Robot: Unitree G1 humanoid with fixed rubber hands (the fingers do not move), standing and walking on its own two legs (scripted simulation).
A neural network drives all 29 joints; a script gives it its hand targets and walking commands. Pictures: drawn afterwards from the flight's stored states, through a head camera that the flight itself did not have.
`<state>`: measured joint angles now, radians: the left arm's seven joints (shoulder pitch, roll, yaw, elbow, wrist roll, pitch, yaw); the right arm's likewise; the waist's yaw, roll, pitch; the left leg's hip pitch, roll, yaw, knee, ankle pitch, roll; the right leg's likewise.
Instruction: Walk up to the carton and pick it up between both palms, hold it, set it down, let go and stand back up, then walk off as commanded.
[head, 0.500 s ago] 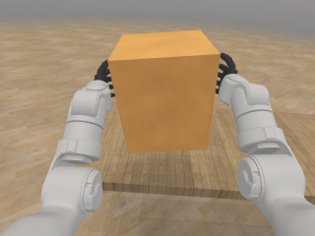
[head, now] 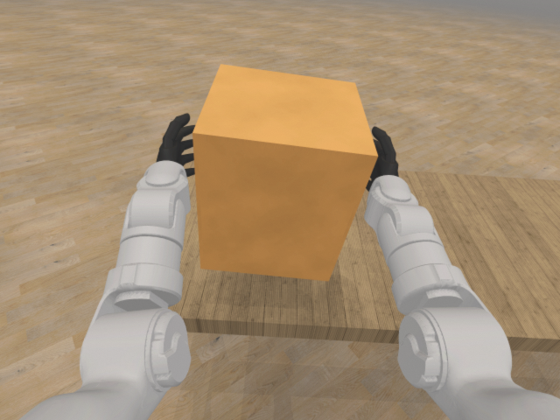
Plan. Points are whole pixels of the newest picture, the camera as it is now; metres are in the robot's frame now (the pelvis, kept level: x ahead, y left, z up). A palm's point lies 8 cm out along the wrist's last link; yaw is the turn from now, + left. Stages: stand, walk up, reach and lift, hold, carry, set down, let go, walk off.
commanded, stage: set down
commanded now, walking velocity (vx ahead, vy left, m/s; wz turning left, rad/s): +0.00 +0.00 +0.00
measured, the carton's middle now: (276, 177) +0.45 +0.01 +0.17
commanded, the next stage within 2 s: none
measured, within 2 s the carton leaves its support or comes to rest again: neither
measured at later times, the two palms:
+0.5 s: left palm (186, 183) +0.41 +0.14 +0.19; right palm (393, 191) +0.40 -0.16 +0.19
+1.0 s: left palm (194, 186) +0.43 +0.13 +0.17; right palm (389, 197) +0.41 -0.17 +0.16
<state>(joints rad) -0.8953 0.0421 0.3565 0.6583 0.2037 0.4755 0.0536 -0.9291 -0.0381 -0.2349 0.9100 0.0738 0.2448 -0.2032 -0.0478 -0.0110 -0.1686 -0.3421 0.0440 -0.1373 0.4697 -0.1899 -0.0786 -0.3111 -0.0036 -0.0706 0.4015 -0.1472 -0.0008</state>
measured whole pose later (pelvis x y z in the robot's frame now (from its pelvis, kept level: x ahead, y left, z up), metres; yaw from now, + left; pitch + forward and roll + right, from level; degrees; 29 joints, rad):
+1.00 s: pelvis +0.02 +0.01 +0.00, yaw +0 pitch +4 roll -2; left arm -0.76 -0.03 0.30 0.62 0.18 0.37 0.11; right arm -0.77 -0.06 -0.20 0.84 0.07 0.15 -0.16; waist -0.08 -0.01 -0.15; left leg -0.31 0.04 -0.14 0.47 -0.23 -0.07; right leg -0.25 0.00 -0.07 0.35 -0.16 0.01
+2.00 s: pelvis +0.03 +0.01 +0.00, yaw +0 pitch +4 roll -2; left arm -0.69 -0.09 0.30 0.73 0.20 0.19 0.12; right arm -0.68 -0.03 -0.32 0.86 -0.08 0.03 -0.09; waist -0.08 -0.01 -0.12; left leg -0.31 0.05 -0.14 0.47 -0.24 -0.07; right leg -0.25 0.00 -0.07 0.35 -0.17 0.01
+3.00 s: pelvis +0.03 +0.01 +0.00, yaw +0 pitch +4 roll -2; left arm -0.63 -0.10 0.30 0.83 0.27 0.00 0.12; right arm -0.62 0.03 -0.46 0.86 -0.25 -0.13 -0.04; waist -0.09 -0.01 -0.07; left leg -0.31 0.05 -0.14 0.47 -0.24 -0.07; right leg -0.25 0.00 -0.07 0.35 -0.17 0.01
